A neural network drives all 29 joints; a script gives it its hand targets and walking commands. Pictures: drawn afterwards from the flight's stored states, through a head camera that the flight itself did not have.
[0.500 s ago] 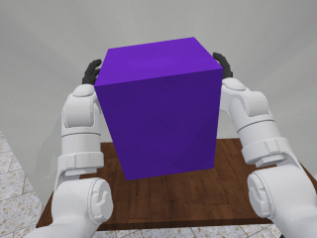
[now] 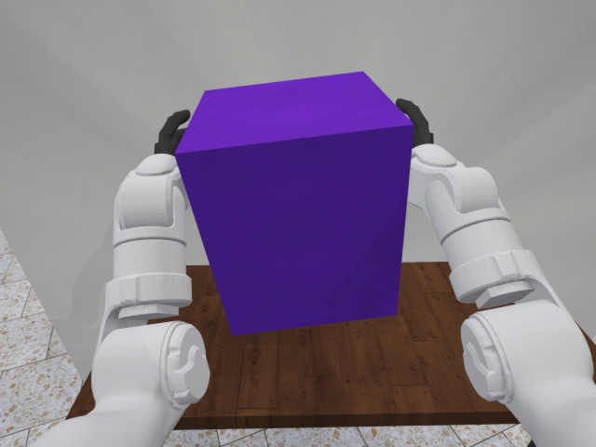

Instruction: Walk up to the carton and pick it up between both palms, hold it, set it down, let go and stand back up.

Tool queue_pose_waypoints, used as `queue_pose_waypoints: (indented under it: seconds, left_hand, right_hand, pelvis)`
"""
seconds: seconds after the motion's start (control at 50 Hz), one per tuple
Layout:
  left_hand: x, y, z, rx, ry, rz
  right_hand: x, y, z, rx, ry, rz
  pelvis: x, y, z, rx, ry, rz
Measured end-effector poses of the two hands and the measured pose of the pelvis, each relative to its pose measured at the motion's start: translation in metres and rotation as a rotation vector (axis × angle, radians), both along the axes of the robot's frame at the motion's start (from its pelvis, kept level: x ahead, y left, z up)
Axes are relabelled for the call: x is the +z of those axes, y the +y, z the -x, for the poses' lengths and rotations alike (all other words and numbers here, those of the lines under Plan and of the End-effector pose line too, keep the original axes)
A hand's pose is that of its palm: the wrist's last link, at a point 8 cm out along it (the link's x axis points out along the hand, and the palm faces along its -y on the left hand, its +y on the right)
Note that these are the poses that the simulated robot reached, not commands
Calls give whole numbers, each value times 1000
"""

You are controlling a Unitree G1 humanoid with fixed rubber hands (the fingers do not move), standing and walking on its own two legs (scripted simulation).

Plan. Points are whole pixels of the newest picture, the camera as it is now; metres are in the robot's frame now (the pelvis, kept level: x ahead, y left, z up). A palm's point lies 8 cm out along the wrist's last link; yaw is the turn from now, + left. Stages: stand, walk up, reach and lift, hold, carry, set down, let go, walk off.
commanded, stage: hold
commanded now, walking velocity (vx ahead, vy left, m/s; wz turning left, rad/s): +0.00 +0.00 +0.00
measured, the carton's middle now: (299, 200) +0.36 +0.00 +0.25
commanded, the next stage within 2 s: none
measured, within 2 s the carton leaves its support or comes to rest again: neither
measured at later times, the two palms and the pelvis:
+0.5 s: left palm (169, 174) +0.37 +0.16 +0.29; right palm (413, 169) +0.36 -0.15 +0.29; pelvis -0.01 +0.01 +0.00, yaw -1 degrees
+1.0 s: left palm (172, 161) +0.38 +0.15 +0.30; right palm (418, 155) +0.37 -0.15 +0.30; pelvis +0.01 +0.00 +0.00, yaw +0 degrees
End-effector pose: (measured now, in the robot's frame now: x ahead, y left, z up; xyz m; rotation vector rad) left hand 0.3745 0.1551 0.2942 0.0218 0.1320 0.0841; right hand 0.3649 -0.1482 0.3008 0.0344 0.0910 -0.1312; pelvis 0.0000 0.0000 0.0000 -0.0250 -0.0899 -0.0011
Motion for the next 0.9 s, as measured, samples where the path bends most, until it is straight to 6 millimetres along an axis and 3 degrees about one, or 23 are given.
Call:
queue_pose_waypoints:
  seconds: [0.16,0.42,0.7,0.9]
  left_hand:
    - [-11,8,3,-2,27,-10]
    - [-8,5,4,-4,23,-16]
    - [-7,0,1,12,22,-8]
    - [6,-5,-4,-1,-27,-18]
  right_hand:
    - [-18,8,1,10,32,18]
    - [-15,5,6,-4,30,-2]
    - [-15,1,0,7,32,16]
    - [2,-5,-3,-7,-17,-23]
  pelvis:
    - [0,2,1,10,-16,1]
    - [0,9,8,-10,-8,-4]
    - [0,2,3,-6,-3,-2]
    - [0,2,-5,0,10,2]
